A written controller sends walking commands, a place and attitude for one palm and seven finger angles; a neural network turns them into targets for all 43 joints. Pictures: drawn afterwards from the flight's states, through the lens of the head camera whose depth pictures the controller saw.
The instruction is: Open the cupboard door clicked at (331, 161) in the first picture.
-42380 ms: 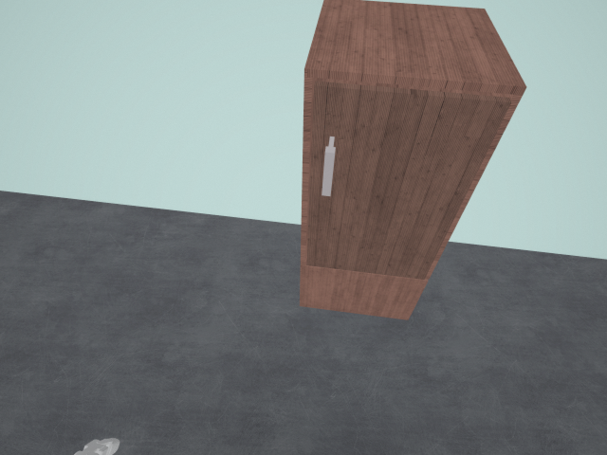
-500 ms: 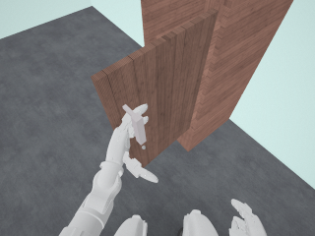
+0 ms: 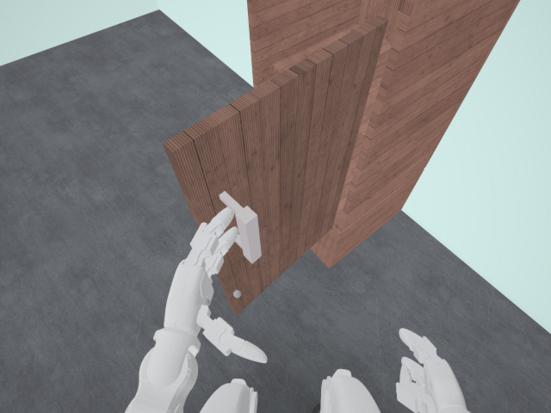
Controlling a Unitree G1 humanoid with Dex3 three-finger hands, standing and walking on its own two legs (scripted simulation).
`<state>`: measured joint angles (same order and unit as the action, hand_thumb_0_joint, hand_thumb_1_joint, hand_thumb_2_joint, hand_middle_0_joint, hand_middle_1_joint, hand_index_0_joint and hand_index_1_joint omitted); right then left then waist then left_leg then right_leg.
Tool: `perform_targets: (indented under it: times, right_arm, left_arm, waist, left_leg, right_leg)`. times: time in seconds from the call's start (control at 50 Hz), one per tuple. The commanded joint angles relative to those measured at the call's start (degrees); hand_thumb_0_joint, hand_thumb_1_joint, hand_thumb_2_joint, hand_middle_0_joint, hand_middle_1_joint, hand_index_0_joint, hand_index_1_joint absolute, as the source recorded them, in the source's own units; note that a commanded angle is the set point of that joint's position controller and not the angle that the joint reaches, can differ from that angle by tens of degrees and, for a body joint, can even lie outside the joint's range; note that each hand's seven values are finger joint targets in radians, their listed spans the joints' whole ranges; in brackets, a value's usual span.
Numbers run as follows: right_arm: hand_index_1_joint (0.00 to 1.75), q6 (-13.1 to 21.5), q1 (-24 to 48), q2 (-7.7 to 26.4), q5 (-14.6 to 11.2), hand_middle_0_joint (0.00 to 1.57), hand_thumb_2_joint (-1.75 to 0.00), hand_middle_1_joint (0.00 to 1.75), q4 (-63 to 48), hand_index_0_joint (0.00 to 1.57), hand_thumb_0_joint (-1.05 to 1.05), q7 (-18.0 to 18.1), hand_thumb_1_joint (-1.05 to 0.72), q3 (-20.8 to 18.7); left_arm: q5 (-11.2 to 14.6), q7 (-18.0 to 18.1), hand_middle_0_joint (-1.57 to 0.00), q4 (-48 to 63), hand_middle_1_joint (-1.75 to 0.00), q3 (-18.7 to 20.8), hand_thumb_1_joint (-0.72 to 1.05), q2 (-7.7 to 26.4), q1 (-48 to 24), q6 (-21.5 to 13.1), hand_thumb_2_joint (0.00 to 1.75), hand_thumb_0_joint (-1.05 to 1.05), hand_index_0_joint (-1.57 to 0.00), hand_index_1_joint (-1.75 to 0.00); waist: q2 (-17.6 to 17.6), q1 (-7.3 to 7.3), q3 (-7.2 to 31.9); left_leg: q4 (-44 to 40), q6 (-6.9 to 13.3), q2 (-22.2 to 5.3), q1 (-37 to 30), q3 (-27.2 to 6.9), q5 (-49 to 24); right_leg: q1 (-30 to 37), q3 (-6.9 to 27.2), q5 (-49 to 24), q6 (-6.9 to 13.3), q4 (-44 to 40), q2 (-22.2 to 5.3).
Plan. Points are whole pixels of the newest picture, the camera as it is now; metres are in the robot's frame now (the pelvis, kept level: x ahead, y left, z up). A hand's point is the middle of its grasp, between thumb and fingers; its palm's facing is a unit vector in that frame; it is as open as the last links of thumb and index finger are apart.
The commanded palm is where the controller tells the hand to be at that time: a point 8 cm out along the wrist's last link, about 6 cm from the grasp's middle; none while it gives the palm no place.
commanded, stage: slide the hand sideways off the handle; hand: left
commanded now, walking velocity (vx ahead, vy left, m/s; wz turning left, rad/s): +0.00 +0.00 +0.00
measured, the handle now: (240, 228) +0.36 +0.08 +0.05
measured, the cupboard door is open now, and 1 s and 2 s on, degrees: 95 95 95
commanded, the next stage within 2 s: draw the hand back to the body in 0.50 s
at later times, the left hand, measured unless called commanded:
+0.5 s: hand (195, 327) +0.22 +0.12 +0.04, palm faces -0.07 -1.00 -0.04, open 16.3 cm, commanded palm +0.20 +0.17 +0.04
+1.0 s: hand (141, 326) +0.21 +0.16 +0.10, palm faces -0.06 -1.00 -0.06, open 16.3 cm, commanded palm +0.18 +0.22 +0.12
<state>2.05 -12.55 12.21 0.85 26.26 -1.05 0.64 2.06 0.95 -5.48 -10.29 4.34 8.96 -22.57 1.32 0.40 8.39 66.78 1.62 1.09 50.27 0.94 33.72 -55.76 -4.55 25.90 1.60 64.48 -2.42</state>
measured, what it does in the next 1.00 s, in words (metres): stands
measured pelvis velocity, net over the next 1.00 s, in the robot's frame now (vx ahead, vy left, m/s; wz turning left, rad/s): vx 0.01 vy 0.00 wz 0.01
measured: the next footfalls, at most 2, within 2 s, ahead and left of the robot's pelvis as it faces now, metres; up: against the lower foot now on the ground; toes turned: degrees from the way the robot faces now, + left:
none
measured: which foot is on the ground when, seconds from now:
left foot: down 0.00-1.00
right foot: down 0.00-1.00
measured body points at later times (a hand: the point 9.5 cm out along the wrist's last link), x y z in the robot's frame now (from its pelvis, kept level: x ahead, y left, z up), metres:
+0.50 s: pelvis +0.01 -0.02 -0.01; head +0.09 -0.02 +0.43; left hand +0.22 +0.17 +0.04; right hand +0.20 -0.24 -0.09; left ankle -0.01 +0.10 -0.65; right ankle +0.05 -0.11 -0.65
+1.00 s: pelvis +0.01 +0.00 +0.02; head +0.05 -0.01 +0.47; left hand +0.21 +0.21 +0.11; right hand +0.19 -0.23 -0.04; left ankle -0.01 +0.10 -0.65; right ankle +0.05 -0.11 -0.65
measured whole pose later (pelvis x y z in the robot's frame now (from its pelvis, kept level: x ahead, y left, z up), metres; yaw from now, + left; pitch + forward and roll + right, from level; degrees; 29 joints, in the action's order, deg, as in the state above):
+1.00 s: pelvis +0.01 +0.00 +0.02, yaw +0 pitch +12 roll -2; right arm 5.9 -16.5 13.4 -1.7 23.0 3.5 2.1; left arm 13.8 -12.5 14.9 4.6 13.7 30.6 -15.1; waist 2.7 0.1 8.7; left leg 60.7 1.1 0.0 40.3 -1.1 32.6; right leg -44.5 -6.4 24.5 1.7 56.7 -1.0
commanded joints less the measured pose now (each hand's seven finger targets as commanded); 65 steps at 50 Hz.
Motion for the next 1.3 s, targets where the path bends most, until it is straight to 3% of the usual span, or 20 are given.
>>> perform_targets:
  times: [0.0, 0.1, 0.22, 0.4, 0.52, 0.58, 0.6, 0.66, 0.7, 0.74, 0.82, 0.92, 1.0, 1.08, 1.1, 1.12, 1.14, 1.18, 1.2, 1.28]
  right_arm:
    - [0.30, 3.4, 1.0, 6.5, -0.5, 0.20, -0.90, 0.30, -9.1, 0.20, 0.00, 0.8, -0.90, -2.8]
    - [0.30, 3.8, 0.8, 6.3, -0.7, 0.20, -0.90, 0.30, -9.9, 0.20, 0.00, 1.3, -0.90, -2.8]
    - [0.30, 4.8, 0.8, 6.3, -0.8, 0.20, -0.90, 0.30, -10.4, 0.20, 0.00, 1.8, -0.90, -2.7]
    - [0.30, 5.9, 0.7, 6.6, -1.4, 0.20, -0.90, 0.30, -10.8, 0.20, 0.00, 2.7, -0.90, -3.2]
    - [0.30, 7.0, 0.8, 7.2, -1.3, 0.20, -0.90, 0.30, -10.6, 0.20, 0.00, 3.3, -0.90, -3.1]
    - [0.30, 7.5, 0.8, 7.3, -1.4, 0.20, -0.90, 0.30, -10.8, 0.20, 0.00, 3.4, -0.90, -3.0]
    - [0.30, 7.4, 0.6, 7.4, -1.5, 0.20, -0.90, 0.30, -11.1, 0.20, 0.00, 3.5, -0.90, -3.1]
    - [0.30, 6.9, 0.0, 6.8, -2.0, 0.20, -0.90, 0.30, -12.3, 0.20, 0.00, 3.7, -0.90, -2.9]
    - [0.30, 6.3, 0.1, 6.6, -2.4, 0.20, -0.90, 0.30, -12.3, 0.20, 0.00, 4.0, -0.90, -2.9]
    - [0.30, 5.9, 0.2, 6.7, -2.8, 0.20, -0.90, 0.30, -12.2, 0.20, 0.00, 4.2, -0.90, -2.6]
    - [0.30, 6.4, 0.5, 7.3, -2.8, 0.20, -0.90, 0.30, -12.8, 0.20, 0.00, 4.6, -0.90, -2.1]
    - [0.30, 7.4, 0.1, 7.6, -2.9, 0.20, -0.90, 0.30, -12.7, 0.20, 0.00, 5.0, -0.90, -1.5]
    - [0.30, 8.5, 0.0, 7.5, -3.2, 0.20, -0.90, 0.30, -12.3, 0.20, 0.00, 5.0, -0.90, -1.4]
    - [0.30, 9.5, 0.1, 7.4, -3.5, 0.20, -0.90, 0.30, -11.3, 0.20, 0.00, 5.0, -0.90, -1.2]
    - [0.30, 8.2, 0.3, 7.1, -2.6, 0.20, -0.90, 0.30, -10.6, 0.20, 0.00, 6.6, -0.90, -1.7]
    - [0.30, 8.0, 1.0, 6.0, -2.4, 0.20, -0.90, 0.30, -11.4, 0.20, 0.00, 7.1, -0.90, -0.9]
    - [0.30, 7.7, 0.3, 5.9, -2.3, 0.20, -0.90, 0.30, -10.2, 0.20, 0.00, 7.1, -0.90, -0.6]
    - [0.30, 7.4, 0.2, 6.2, -2.2, 0.20, -0.90, 0.30, -9.1, 0.20, 0.00, 7.2, -0.90, -0.4]
    - [0.30, 7.6, 0.6, 6.3, -2.0, 0.20, -0.90, 0.30, -8.5, 0.20, 0.00, 7.3, -0.90, -0.4]
    - [0.30, 8.3, 1.9, 6.4, -1.6, 0.20, -0.90, 0.30, -6.5, 0.20, 0.00, 7.7, -0.90, 0.1]
  left_arm:
    - [0.6, -1.4, -0.15, 15.3, -0.30, 1.7, -0.50, 1.0, -1.9, -3.1, 0.30, 0.00, -0.15, -0.30]
    - [1.8, -3.1, -0.15, 19.4, -0.30, 4.6, -0.50, 3.5, 4.1, -3.2, 0.30, 0.00, -0.15, -0.30]
    - [3.5, -5.5, -0.15, 21.7, -0.30, 6.0, -0.50, 4.8, 7.9, -3.8, 0.30, 0.00, -0.15, -0.30]
    - [7.3, -10.2, -0.15, 24.9, -0.30, 12.0, -0.50, 9.0, 16.3, -4.0, 0.30, 0.00, -0.15, -0.30]
    - [8.7, -12.0, -0.15, 25.1, -0.30, 11.5, -0.50, 8.9, 12.8, -4.2, 0.30, 0.00, -0.15, -0.30]
    - [8.8, -12.1, -0.15, 25.4, -0.30, 11.7, -0.50, 9.2, 12.2, -4.0, 0.30, 0.00, -0.15, -0.30]
    - [9.1, -11.8, -0.15, 27.5, -0.30, 14.6, -0.50, 12.0, 13.1, -3.8, 0.30, 0.00, -0.15, -0.30]
    - [9.8, -11.5, -0.15, 32.4, -0.30, 16.2, -0.50, 13.4, 16.9, -1.8, 0.30, 0.00, -0.15, -0.30]
    - [10.4, -11.5, -0.15, 32.2, -0.30, 17.8, -0.50, 14.0, 19.9, 0.3, 0.30, 0.00, -0.15, -0.30]
    - [10.9, -11.7, -0.15, 31.7, -0.30, 17.1, -0.50, 12.9, 19.3, 1.7, 0.30, 0.00, -0.15, -0.30]
    - [11.4, -12.4, -0.15, 31.0, -0.30, 15.8, -0.50, 12.0, 19.6, 3.1, 0.30, 0.00, -0.15, -0.30]
    - [12.6, -13.5, -0.15, 32.7, -0.30, 19.2, -0.50, 14.8, 19.0, 3.5, 0.30, 0.00, -0.15, -0.30]
    - [13.9, -14.2, -0.15, 35.8, -0.30, 21.8, -0.47, 16.4, 20.6, 3.9, 0.32, 0.00, -0.15, -0.30]
    - [14.7, -15.1, -0.16, 35.2, -0.30, 23.0, -0.32, 16.7, 21.4, 6.0, 0.37, 0.00, -0.16, -0.30]
    - [5.5, -6.1, -0.16, 36.8, -0.30, 25.8, -0.29, 25.1, 23.6, 10.1, 0.39, 0.00, -0.16, -0.30]
    - [4.4, -2.3, -0.16, 39.5, -0.30, 21.0, -0.26, 18.4, 24.3, 12.5, 0.40, 0.00, -0.16, -0.30]
    - [2.8, 0.4, -0.16, 39.6, -0.30, 18.8, -0.22, 16.5, 24.1, 14.2, 0.42, 0.00, -0.16, -0.30]
    - [1.0, 3.7, -0.16, 41.8, -0.30, 20.2, -0.15, 18.5, 24.4, 15.9, 0.45, 0.00, -0.16, -0.30]
    - [0.4, 4.7, -0.16, 41.6, -0.30, 20.8, -0.12, 19.2, 24.5, 16.5, 0.47, 0.00, -0.16, -0.30]
    - [-0.5, 6.8, -0.17, 40.5, -0.30, 22.1, 0.02, 19.8, 22.0, 17.2, 0.52, 0.00, -0.17, -0.30]
  waist:
    - [-3.7, -0.98, 16.2]
    - [-3.5, -0.57, 16.8]
    - [-3.6, -1.46, 14.6]
    - [-2.3, -0.34, 16.6]
    - [-2.9, -2.31, 13.3]
    - [-1.1, -1.75, 13.9]
    - [-1.1, -0.73, 15.9]
    - [0.8, 0.51, 19.1]
    - [0.6, 0.60, 17.5]
    - [-1.1, -0.69, 13.2]
    - [-2.1, -1.62, 7.8]
    - [-0.3, -1.07, 6.6]
    - [2.9, 0.22, 8.7]
    - [1.3, 0.02, 5.6]
    - [0.4, 3.05, 7.4]
    - [1.8, 1.20, 3.0]
    - [5.4, 0.87, 1.1]
    - [5.4, 1.26, 2.0]
    - [3.0, 1.40, 2.2]
    - [1.5, 1.36, -1.0]
  left_leg:
    - [-9.8, -1.3, 0.6, -2.8, -3.2, -17.5]
    - [-8.8, -1.3, 0.8, -2.1, -3.0, -18.4]
    - [-7.0, -1.1, 0.9, 0.4, -2.6, -16.0]
    - [-5.4, -1.2, 1.0, 2.1, -2.4, -17.7]
    - [-3.4, -1.1, 0.8, 4.4, -2.5, -12.7]
    - [-3.6, -1.1, 1.0, 4.3, -2.5, -11.9]
    - [-4.1, -1.0, 0.9, 3.7, -2.5, -13.2]
    - [-7.5, -1.1, 1.1, -1.1, -2.3, -17.1]
    - [-9.2, -1.1, 1.0, -2.6, -2.4, -18.5]
    - [-10.9, -1.1, 0.8, -3.3, -2.7, -16.7]
    - [-13.5, -1.0, 0.5, -4.9, -3.0, -13.0]
    - [-16.2, -1.2, 0.4, -7.9, -3.3, -12.9]
    - [-18.7, -1.6, 0.1, -12.7, -3.6, -18.4]
    - [-20.8, -2.0, -0.4, -14.6, -4.0, -20.5]
    - [-24.4, -1.1, -1.3, -15.6, -3.1, -20.3]
    - [-26.1, -1.1, -1.0, -16.6, -2.9, -19.4]
    - [-27.1, -1.2, -1.3, -18.0, -2.8, -19.6]
    - [-28.6, -1.3, -2.0, -22.0, -3.5, -25.2]
    - [-29.3, -1.2, -2.1, -23.3, -3.6, -27.0]
    - [-33.9, -1.2, -2.3, -27.5, -3.2, -26.5]
  right_leg:
    - [18.1, 2.5, -13.6, 0.9, -6.6, 1.4]
    - [19.4, 3.0, -15.7, 0.8, -6.3, 1.5]
    - [18.5, 3.9, -13.9, 0.4, -6.6, 1.4]
    - [21.1, 5.4, -16.0, 0.4, -6.2, 1.3]
    - [16.6, 6.2, -7.6, -0.1, -7.4, 1.2]
    - [16.0, 6.2, -5.4, 0.1, -7.2, 1.2]
    - [18.0, 6.3, -6.4, 0.3, -7.2, 1.3]
    - [23.1, 5.3, -12.0, 0.2, -8.3, 1.5]
    - [24.6, 4.7, -13.8, 0.2, -9.8, 1.9]
    - [23.7, 3.8, -11.7, -0.2, -11.6, 2.0]
    - [22.3, 3.1, -5.7, -0.4, -15.1, 2.2]
    - [24.5, 2.7, -4.8, -0.2, -17.1, 2.3]
    - [28.2, 1.4, -11.2, 0.2, -17.1, 2.7]
    - [29.3, 0.3, -13.9, -0.2, -18.5, 3.1]
    - [33.2, 3.4, -12.2, 0.6, -21.7, 1.4]
    - [32.3, 2.9, -11.5, 0.1, -23.5, 1.2]
    - [32.8, 2.5, -11.3, 0.1, -24.4, 0.9]
    - [34.7, 1.6, -14.0, 0.1, -25.4, 1.2]
    - [36.3, 1.5, -15.4, 0.1, -26.5, 1.3]
    - [40.3, 1.2, -15.9, -0.3, -30.4, 1.1]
